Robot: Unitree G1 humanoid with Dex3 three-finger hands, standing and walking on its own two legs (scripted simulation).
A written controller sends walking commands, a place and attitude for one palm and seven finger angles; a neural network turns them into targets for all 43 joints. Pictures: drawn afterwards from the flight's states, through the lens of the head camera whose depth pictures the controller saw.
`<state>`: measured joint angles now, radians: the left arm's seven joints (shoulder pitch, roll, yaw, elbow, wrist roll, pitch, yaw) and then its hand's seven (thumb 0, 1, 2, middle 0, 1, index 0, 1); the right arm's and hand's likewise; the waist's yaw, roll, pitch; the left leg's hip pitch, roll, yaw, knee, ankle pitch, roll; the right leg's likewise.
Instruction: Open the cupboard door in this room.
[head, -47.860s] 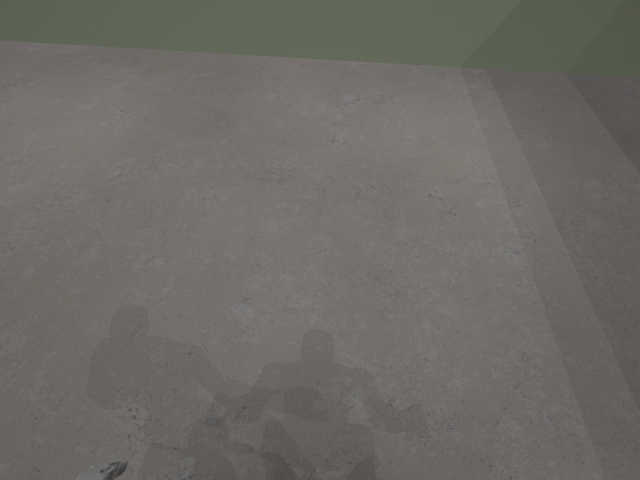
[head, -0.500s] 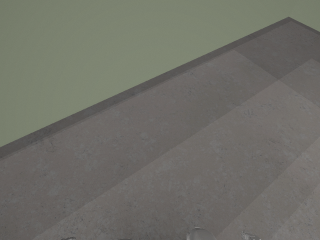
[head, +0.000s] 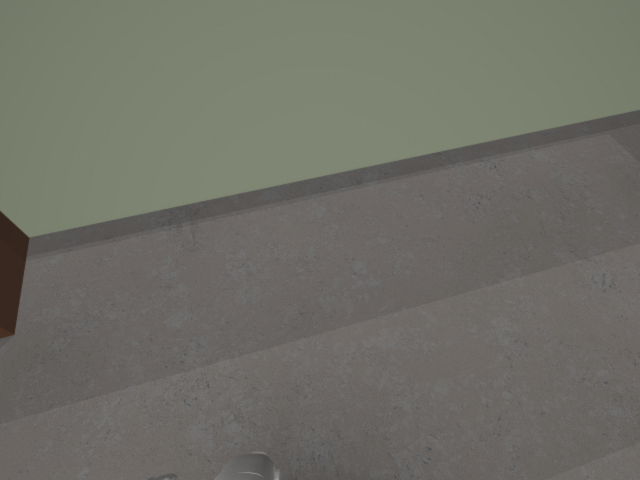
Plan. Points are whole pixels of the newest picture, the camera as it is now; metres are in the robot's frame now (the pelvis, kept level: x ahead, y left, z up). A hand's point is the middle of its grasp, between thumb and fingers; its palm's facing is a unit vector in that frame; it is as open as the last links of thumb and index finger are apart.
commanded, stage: turn to face it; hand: left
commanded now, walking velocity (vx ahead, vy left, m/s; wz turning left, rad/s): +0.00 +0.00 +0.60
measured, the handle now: out of the picture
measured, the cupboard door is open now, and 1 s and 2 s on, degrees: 49 49 49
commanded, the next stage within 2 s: take the last steps up to it in 1.78 s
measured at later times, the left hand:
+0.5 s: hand out of the picture +0.09 +0.22 -0.15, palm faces +0.25 -0.93 -0.27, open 7.4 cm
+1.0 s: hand out of the picture -0.08 +0.21 -0.19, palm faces +0.60 -0.76 -0.26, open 7.3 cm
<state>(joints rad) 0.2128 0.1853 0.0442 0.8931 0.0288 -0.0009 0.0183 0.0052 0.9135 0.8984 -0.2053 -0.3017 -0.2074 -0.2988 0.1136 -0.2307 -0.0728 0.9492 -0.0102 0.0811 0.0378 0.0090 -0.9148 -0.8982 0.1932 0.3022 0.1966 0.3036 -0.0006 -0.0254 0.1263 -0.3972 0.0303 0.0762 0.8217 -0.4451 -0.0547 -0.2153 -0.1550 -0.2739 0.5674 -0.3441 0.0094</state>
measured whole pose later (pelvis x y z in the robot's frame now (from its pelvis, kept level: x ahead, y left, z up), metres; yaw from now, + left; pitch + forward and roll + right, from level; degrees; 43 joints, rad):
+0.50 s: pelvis +0.02 -0.01 +0.00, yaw +15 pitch +2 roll +0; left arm 0.11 0.23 0.06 0.86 0.01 0.02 0.01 0.01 0.91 0.90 -0.20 -0.30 -0.20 -0.30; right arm 0.20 -0.21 -0.07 0.93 -0.02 0.05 0.01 0.01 -0.91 -0.90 0.20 0.30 0.20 0.30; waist -0.03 0.02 0.08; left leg -0.34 -0.05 -0.11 0.55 -0.25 0.00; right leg -0.32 -0.03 -0.02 0.61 -0.33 0.06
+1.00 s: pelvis +0.02 +0.01 -0.01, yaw +36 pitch +1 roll +0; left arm 0.23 0.27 0.08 0.94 0.02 0.06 0.02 0.01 0.91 0.90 -0.20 -0.30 -0.20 -0.30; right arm 0.08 -0.23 -0.06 0.89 -0.02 0.02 0.02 0.01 -0.91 -0.90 0.19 0.30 0.20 0.30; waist 0.01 -0.06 0.12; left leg -0.34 -0.01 0.06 0.65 -0.33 0.05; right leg -0.41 -0.14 -0.10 1.06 -0.56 0.07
